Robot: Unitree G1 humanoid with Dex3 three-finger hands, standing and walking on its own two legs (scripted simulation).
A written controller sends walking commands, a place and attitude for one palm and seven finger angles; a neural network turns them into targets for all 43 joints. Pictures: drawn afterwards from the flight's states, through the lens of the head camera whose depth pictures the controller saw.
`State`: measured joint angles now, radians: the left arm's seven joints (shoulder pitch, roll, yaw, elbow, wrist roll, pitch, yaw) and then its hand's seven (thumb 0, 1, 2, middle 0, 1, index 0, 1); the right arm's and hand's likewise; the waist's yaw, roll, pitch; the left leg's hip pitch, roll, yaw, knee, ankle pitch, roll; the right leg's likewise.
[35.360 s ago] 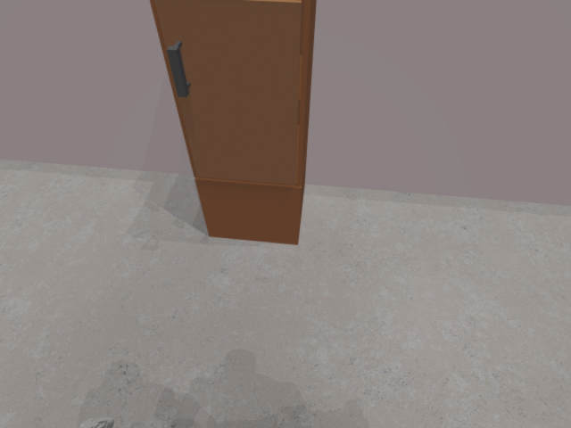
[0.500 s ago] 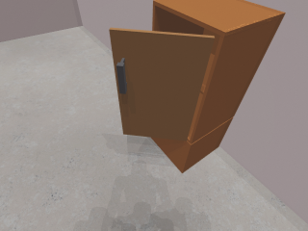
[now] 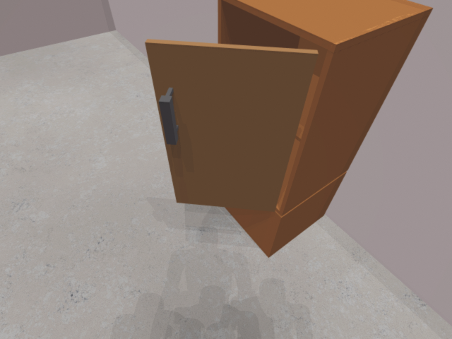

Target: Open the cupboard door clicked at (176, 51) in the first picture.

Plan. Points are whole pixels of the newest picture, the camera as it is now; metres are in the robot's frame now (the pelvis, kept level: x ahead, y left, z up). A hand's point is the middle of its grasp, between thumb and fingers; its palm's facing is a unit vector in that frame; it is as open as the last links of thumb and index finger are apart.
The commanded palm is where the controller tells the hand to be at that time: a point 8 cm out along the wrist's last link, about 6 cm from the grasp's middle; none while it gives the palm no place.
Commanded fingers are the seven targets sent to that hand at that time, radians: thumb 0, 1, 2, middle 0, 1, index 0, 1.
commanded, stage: shuffle to correct the standing spot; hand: left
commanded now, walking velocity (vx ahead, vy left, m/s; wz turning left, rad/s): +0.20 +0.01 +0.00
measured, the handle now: (171, 116) +0.60 +0.19 +0.05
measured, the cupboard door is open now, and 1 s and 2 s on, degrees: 48 48 48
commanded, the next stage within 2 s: come to a stop and stand still in 0.06 s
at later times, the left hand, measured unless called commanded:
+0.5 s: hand out of the picture +0.11 +0.21 -0.17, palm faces -0.02 -0.98 -0.17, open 7.3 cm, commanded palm none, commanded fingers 0.00 0.90 0.90 -0.20 -0.30 -0.20 -0.30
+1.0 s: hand out of the picture +0.15 +0.18 -0.15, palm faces -0.07 -0.97 -0.24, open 7.3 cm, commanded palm none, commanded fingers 0.00 0.90 0.90 -0.20 -0.30 -0.20 -0.30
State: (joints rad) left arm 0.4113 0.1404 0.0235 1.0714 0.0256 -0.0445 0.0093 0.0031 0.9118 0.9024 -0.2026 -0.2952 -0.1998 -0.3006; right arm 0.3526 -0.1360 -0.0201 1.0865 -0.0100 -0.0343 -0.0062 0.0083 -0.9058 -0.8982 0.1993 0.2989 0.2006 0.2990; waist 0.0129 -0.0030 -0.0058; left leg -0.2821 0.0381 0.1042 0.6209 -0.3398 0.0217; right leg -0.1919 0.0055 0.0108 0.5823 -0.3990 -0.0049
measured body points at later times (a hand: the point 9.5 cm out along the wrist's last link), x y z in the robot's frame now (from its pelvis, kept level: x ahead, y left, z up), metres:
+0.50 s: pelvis +0.06 +0.03 +0.01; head +0.10 +0.05 +0.46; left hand +0.11 +0.26 -0.15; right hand +0.13 -0.20 -0.13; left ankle +0.12 +0.12 -0.73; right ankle +0.06 -0.10 -0.70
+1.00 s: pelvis +0.08 +0.00 +0.01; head +0.09 -0.02 +0.46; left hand +0.15 +0.23 -0.13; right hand +0.07 -0.22 -0.16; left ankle +0.12 +0.11 -0.73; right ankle +0.06 -0.10 -0.73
